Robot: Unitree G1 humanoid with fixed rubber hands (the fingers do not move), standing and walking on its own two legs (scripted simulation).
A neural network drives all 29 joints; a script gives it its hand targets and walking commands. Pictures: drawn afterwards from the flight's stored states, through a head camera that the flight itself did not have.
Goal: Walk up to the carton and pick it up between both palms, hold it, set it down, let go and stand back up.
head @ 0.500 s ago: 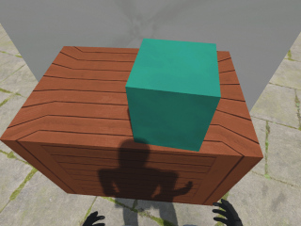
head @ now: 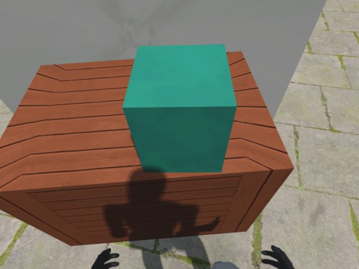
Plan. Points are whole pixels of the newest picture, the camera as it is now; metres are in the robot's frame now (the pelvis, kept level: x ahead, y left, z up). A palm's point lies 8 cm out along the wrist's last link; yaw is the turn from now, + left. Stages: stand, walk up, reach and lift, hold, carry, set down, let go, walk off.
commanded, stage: walk up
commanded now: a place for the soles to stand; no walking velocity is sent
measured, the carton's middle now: (181, 112) +0.49 +0.02 +0.04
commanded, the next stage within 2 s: none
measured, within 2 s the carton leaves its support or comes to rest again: neither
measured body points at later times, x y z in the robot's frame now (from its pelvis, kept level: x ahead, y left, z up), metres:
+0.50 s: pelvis -0.03 +0.04 -0.01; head +0.01 +0.03 +0.43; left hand +0.15 +0.24 -0.12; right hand +0.07 -0.21 -0.13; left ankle +0.01 +0.08 -0.73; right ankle +0.04 -0.11 -0.71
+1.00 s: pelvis +0.00 +0.06 +0.00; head +0.01 +0.06 +0.45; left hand +0.17 +0.22 -0.12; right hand -0.01 -0.18 -0.12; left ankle +0.00 +0.08 -0.73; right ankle -0.04 -0.06 -0.73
